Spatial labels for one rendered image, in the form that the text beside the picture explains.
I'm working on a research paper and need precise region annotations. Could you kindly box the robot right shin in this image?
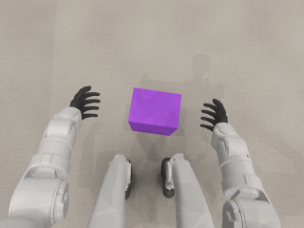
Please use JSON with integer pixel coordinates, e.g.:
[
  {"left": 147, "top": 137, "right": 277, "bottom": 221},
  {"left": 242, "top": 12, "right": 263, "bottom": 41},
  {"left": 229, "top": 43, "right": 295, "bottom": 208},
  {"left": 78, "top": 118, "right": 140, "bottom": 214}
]
[{"left": 165, "top": 153, "right": 190, "bottom": 189}]

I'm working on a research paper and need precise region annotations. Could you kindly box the carton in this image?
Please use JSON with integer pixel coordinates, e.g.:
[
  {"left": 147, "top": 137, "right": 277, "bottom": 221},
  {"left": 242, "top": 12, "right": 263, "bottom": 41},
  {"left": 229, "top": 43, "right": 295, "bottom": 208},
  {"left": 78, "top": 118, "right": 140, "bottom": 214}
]
[{"left": 128, "top": 87, "right": 181, "bottom": 136}]

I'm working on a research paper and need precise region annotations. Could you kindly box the right robot forearm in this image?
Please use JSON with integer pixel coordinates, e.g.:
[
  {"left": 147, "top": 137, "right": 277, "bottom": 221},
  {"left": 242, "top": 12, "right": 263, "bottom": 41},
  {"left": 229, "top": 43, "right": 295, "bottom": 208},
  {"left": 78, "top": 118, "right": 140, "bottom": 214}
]
[{"left": 211, "top": 123, "right": 281, "bottom": 228}]

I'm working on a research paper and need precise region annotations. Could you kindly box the robot right hand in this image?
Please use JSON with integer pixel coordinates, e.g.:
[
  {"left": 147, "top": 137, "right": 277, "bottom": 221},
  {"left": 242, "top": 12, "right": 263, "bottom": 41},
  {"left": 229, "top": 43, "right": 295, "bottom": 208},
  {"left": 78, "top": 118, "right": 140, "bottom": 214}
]
[{"left": 200, "top": 99, "right": 228, "bottom": 132}]

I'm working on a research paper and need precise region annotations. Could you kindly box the left robot forearm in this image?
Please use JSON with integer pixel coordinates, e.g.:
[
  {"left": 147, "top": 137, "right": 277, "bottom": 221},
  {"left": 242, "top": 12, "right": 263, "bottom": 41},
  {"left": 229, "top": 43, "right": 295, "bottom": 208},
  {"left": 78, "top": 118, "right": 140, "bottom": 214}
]
[{"left": 8, "top": 106, "right": 82, "bottom": 217}]

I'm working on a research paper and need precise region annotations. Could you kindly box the robot left hand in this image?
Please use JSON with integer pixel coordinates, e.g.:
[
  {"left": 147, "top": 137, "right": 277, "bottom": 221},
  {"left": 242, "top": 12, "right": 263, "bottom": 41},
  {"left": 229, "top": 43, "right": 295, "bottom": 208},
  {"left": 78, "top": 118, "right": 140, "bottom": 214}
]
[{"left": 69, "top": 85, "right": 100, "bottom": 120}]

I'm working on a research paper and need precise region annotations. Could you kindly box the left robot upper arm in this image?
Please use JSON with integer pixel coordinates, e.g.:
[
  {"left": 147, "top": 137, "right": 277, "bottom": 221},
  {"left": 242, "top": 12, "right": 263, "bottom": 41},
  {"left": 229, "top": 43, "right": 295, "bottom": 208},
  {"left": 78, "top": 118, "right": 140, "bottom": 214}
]
[{"left": 0, "top": 178, "right": 69, "bottom": 228}]

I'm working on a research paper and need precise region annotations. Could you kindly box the right robot upper arm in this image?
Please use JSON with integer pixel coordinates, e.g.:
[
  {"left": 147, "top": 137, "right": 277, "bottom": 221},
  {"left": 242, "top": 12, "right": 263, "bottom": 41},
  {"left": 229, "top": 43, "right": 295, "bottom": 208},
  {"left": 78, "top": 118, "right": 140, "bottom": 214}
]
[{"left": 221, "top": 198, "right": 280, "bottom": 228}]

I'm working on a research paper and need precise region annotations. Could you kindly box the robot left foot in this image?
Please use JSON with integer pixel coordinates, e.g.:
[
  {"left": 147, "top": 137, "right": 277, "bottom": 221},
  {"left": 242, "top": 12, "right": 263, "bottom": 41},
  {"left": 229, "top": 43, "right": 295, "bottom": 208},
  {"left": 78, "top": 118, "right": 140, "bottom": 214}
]
[{"left": 124, "top": 160, "right": 132, "bottom": 200}]

